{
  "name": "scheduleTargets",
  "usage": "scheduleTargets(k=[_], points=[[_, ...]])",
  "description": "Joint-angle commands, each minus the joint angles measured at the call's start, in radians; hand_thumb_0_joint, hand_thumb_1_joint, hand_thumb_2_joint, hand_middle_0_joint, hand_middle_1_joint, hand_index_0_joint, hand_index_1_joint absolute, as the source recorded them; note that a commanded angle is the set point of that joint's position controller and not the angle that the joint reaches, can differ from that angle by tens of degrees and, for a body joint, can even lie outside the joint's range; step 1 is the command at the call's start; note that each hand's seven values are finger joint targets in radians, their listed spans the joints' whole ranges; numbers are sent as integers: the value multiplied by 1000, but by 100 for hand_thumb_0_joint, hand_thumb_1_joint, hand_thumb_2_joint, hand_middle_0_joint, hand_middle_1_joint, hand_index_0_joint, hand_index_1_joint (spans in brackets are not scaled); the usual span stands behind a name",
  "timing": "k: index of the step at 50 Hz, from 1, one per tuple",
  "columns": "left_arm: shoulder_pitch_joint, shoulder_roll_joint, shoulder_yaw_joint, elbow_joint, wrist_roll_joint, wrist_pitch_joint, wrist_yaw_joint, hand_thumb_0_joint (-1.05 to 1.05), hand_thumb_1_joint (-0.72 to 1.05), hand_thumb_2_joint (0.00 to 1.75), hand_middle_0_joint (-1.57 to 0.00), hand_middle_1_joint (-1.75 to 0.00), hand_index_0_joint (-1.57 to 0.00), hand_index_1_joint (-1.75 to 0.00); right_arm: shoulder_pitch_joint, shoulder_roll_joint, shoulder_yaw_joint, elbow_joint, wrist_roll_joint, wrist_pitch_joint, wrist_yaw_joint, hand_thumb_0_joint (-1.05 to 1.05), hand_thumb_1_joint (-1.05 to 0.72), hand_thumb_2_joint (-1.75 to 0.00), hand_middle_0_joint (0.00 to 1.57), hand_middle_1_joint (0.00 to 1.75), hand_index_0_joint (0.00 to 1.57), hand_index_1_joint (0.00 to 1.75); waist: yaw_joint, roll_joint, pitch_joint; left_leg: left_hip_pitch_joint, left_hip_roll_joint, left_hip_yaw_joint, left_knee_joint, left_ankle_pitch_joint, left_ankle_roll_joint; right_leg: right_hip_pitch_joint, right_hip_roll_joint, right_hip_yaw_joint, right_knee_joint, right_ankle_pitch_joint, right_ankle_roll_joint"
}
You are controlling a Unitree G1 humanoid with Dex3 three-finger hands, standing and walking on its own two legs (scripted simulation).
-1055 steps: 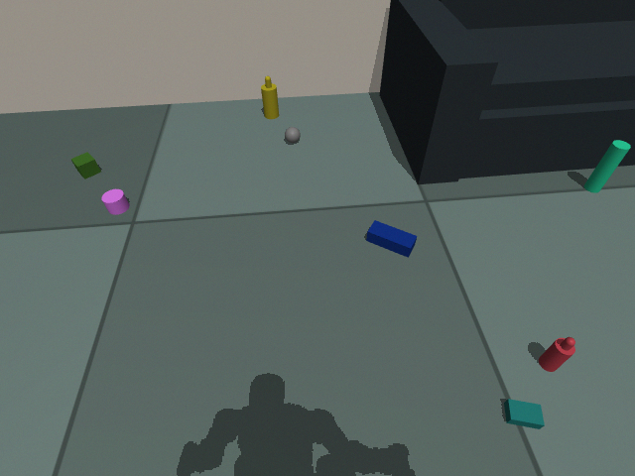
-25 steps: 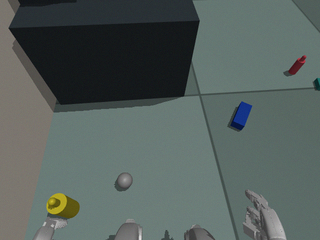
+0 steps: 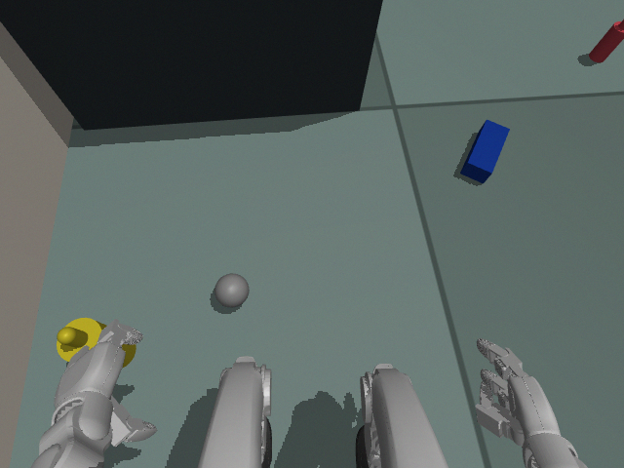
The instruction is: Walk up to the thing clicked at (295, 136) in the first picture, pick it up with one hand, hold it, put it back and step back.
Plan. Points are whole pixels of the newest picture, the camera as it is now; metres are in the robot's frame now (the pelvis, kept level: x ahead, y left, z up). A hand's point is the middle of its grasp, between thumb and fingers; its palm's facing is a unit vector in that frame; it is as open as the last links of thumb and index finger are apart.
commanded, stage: rise first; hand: left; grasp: from above
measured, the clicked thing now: (231, 290) +0.48 +0.20 -0.52
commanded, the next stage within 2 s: none
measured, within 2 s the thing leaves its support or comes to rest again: neither
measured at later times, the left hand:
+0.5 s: hand (174, 329) +0.34 +0.26 -0.30, palm faces -0.47 -0.16 -0.87, open 14.0 cm
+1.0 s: hand (189, 310) +0.39 +0.26 -0.36, palm faces -0.45 +0.00 -0.89, open 14.2 cm
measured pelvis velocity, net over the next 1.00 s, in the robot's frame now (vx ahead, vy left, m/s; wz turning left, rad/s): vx -0.05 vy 0.00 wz -0.09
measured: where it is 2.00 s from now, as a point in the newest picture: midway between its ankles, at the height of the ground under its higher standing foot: outside the picture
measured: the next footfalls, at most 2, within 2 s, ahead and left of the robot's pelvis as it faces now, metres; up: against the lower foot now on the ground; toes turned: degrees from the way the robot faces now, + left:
none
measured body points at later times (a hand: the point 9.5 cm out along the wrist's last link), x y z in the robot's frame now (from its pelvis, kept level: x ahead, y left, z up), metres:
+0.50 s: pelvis -0.05 -0.01 -0.15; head +0.16 +0.01 +0.24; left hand +0.36 +0.27 -0.25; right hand +0.03 -0.29 -0.29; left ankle +0.06 +0.12 -0.53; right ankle +0.03 -0.14 -0.53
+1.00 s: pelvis -0.05 +0.00 -0.20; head +0.18 +0.03 +0.18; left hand +0.41 +0.25 -0.31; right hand +0.02 -0.28 -0.33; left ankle +0.06 +0.12 -0.53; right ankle +0.03 -0.14 -0.53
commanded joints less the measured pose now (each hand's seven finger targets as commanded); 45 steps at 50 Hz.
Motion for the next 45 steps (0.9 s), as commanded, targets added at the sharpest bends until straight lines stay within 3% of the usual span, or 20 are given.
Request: scheduleTargets(k=[1,4,7,10,12,16,18,22,23,24,25,26,27,30,31,33,35,37,42,45], points=[[-211,216,73,-29,104,-65,63,0,-57,103,-6,-106,-5,-107,61,-163,-75,-50,8,-25,-5,0,-87,-90,20,30,20,30,-4,98,-484,317,-13,-7,-112,233,18,11,35,-48,-85,257,-65],[-334,249,72,39,163,-81,80,0,-54,103,-7,-104,-5,-106,76,-164,-80,-22,5,-9,2,0,-86,-89,20,30,20,30,6,89,-531,234,-18,14,-33,216,23,-18,38,-47,-42,247,-64],[-450,248,48,132,208,-103,88,0,-52,102,-7,-104,-7,-105,94,-159,-85,-2,-1,9,10,0,-86,-89,20,30,20,30,-10,24,-530,96,-24,34,50,154,33,-33,44,-45,-16,201,-59],[-541,333,81,169,263,-134,104,0,-52,102,-8,-105,-7,-105,97,-165,-90,16,-8,28,13,0,-86,-89,20,30,20,30,15,17,-580,42,-23,43,106,123,34,-58,47,-44,25,154,-60],[-628,348,70,203,300,-153,116,0,-55,104,-6,-106,-5,-107,109,-164,-91,26,-14,41,15,0,-87,-90,20,30,20,30,-7,13,-590,-8,-24,48,150,116,37,-75,50,-38,46,145,-58],[-727,411,91,250,355,-185,148,0,-55,103,-6,-107,-6,-107,136,-165,-89,56,-25,67,19,0,-88,-90,20,30,20,30,-8,29,-599,-59,-24,46,198,73,40,-139,54,-46,89,86,-61],[-772,413,81,273,391,-193,162,0,-56,104,-5,-106,-5,-106,149,-170,-87,66,-34,80,19,0,-88,-90,20,30,20,30,-23,57,-618,-50,-22,44,220,75,38,-169,55,-57,116,91,-63],[-839,403,55,337,426,-205,181,0,-57,104,-5,-104,-5,-104,164,-170,-84,84,-44,103,25,0,-89,-90,20,30,20,30,-46,91,-567,-64,-19,26,235,33,36,-268,58,-91,170,65,-70],[-785,402,54,439,439,-200,184,0,-56,104,-5,-104,-5,-104,182,-166,-79,117,-50,111,26,0,-90,-90,20,30,20,30,-48,70,-516,-102,-19,23,242,-2,37,-288,59,-93,177,28,-70],[-899,417,48,312,444,-214,191,0,-58,105,-5,-102,-5,-103,164,-167,-82,81,-50,110,26,0,-90,-90,20,30,20,30,-52,100,-572,-81,-21,23,250,12,36,-291,58,-96,187,46,-73],[-843,433,57,428,467,-207,193,0,-58,105,-6,-102,-5,-102,190,-170,-79,124,-52,118,28,0,-90,-90,20,30,20,30,-53,101,-553,-93,-22,25,263,7,36,-299,59,-94,199,43,-73],[-931,434,48,335,470,-219,200,0,-56,104,-6,-102,-6,-102,170,-174,-78,90,-55,117,29,0,-90,-90,20,30,20,30,-59,129,-571,-79,-20,23,268,21,35,-315,57,-100,209,61,-73],[-890,424,38,432,485,-215,203,0,-58,106,-6,-101,-5,-102,188,-174,-77,126,-59,122,29,0,-90,-90,20,30,20,30,-67,115,-540,-92,-19,17,273,-3,33,-337,60,-104,219,38,-76],[-947,454,45,429,515,-228,220,0,-58,105,-6,-100,-5,-100,177,-186,-67,116,-64,125,33,0,-90,-90,20,30,20,30,-72,144,-532,-97,-17,7,293,11,33,-384,57,-117,259,67,-77],[-915,426,31,493,527,-225,223,0,-57,104,-6,-100,-5,-100,196,-178,-64,138,-69,129,37,0,-90,-90,20,30,20,30,-81,152,-510,-105,-17,9,299,21,32,-388,57,-119,267,80,-77],[-950,459,43,489,552,-232,237,0,-58,105,-6,-99,-5,-100,199,-179,-61,148,-73,133,41,0,-90,-90,20,30,20,30,-73,170,-540,-100,-18,10,315,41,30,-402,60,-123,290,96,-81],[-1005,458,36,457,566,-240,249,0,-57,104,-6,-100,-5,-100,201,-175,-59,137,-77,135,44,0,-90,-90,20,30,20,30,-78,176,-574,-101,-20,22,337,78,32,-380,62,-120,289,131,-78],[-1005,448,29,510,580,-242,258,0,-57,104,-6,-100,-5,-100,195,-180,-55,136,-84,135,48,0,-90,-90,20,30,20,30,-94,158,-540,-131,-18,18,353,69,35,-402,62,-126,302,125,-76],[-1036,478,34,567,625,-252,285,0,-56,103,-6,-100,-6,-100,189,-178,-50,148,-99,139,55,0,-90,-90,20,30,20,30,-94,177,-538,-145,-14,20,379,50,34,-433,66,-130,324,107,-78],[-1074,468,27,571,629,-256,298,0,-55,102,-6,-101,-6,-101,190,-188,-47,146,-107,137,60,0,-90,-90,20,30,20,30,-113,188,-541,-152,-12,9,388,39,33,-462,63,-140,349,107,-76]])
